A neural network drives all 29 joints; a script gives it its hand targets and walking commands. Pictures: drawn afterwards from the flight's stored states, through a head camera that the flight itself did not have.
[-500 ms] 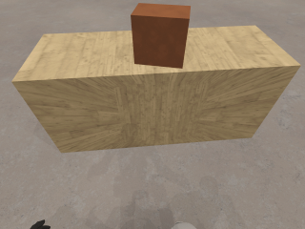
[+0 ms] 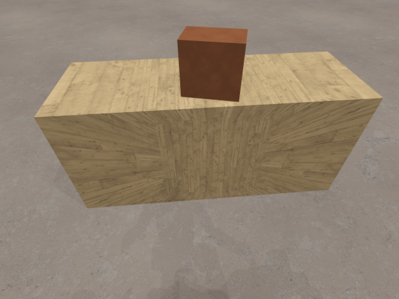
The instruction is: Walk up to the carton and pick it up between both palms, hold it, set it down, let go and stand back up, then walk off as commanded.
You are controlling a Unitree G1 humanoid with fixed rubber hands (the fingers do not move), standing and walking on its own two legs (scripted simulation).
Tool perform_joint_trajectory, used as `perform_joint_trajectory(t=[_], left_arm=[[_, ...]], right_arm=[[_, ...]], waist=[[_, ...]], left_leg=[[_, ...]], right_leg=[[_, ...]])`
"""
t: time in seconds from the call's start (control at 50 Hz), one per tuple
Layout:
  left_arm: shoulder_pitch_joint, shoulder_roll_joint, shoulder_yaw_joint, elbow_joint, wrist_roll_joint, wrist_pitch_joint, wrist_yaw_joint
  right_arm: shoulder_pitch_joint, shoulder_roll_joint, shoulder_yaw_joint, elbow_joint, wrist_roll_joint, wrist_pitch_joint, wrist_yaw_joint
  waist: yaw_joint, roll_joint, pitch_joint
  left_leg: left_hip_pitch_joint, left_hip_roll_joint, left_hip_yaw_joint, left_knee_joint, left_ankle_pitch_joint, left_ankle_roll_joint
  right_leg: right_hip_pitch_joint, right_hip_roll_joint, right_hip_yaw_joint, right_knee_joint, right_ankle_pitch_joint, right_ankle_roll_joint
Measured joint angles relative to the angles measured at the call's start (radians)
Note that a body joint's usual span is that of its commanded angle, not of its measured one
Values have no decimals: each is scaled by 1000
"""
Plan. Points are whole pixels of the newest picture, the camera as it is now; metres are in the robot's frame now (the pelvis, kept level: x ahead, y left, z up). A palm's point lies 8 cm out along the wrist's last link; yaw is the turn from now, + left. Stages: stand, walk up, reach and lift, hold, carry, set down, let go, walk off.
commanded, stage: walk off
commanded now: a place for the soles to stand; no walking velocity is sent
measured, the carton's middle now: (212, 64) +1.04 -0.01 +0.02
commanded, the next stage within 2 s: stand in 1.38 s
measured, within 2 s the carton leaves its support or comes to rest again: neither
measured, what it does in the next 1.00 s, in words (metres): steps on the spot: right foot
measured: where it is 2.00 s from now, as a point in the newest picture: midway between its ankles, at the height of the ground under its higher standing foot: outside the picture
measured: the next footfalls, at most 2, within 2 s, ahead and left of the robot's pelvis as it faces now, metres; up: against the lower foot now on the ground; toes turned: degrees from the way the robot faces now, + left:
right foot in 0.72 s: +0.16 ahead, -0.13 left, +0.00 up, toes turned -1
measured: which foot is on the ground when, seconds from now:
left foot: down 0.00-1.00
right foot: down 0.00-0.34, up 0.36-0.70, down 0.72-1.00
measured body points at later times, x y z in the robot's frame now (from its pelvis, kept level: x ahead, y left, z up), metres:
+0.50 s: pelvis +0.02 +0.04 +0.00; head +0.04 +0.07 +0.45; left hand +0.12 +0.37 -0.13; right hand +0.04 -0.30 -0.09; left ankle +0.05 +0.11 -0.73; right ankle +0.05 -0.11 -0.68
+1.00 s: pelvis +0.10 +0.02 +0.00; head +0.12 +0.02 +0.45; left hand +0.24 +0.33 -0.10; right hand +0.21 -0.29 -0.11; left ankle +0.05 +0.12 -0.73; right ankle +0.12 -0.12 -0.73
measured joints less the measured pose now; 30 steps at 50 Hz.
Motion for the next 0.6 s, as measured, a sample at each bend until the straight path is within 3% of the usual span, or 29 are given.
perform_joint_trajectory(t=[0.06,0.12,0.2,0.26,0.3,0.34,0.38,0.46,0.6], left_arm=[[4,20,8,4,-9,7,-3],[16,46,21,3,-16,-2,-5],[42,29,27,-6,8,-9,-3],[39,16,23,-27,19,-11,-1],[39,22,20,-43,22,-11,-2],[38,40,18,-49,18,-3,-2],[46,48,21,-45,12,9,4],[54,73,26,-30,5,8,7],[49,96,30,-49,8,6,1]], right_arm=[[14,18,7,-2,-8,-1,-4],[14,23,13,-6,-17,4,-5],[13,-6,-3,-23,-14,20,1],[31,-28,-14,-37,-14,14,7],[47,-34,-16,-43,-15,9,13],[56,-24,-19,-43,-22,2,13],[67,-16,-17,-52,-30,-6,8],[73,7,-13,-62,-29,-23,-8],[107,6,-9,-71,-18,-31,-13]], waist=[[-13,-21,-7],[-18,-37,-8],[-18,5,0],[-9,30,17],[-1,26,20],[5,-13,28],[5,-34,28],[-23,-69,43],[-44,-88,61]], left_leg=[[8,1,26,-38,8,13],[-4,12,53,-47,86,-6],[-62,6,15,99,-88,11],[-93,9,21,185,-119,20],[-67,15,36,130,-112,34],[-52,-4,67,92,-15,39],[-46,-10,90,88,-7,44],[5,-13,106,19,1,46],[87,-18,109,-87,19,47]], right_leg=[[-26,3,29,71,-118,-1],[0,-8,25,63,-107,-7],[4,1,-2,49,-13,3],[5,-3,-23,48,-22,0],[-8,-15,-30,71,-42,-1],[-31,-39,-6,132,-106,1],[-72,-19,36,238,-209,-8],[-133,19,67,407,-185,-2],[-113,-26,43,293,-132,1]])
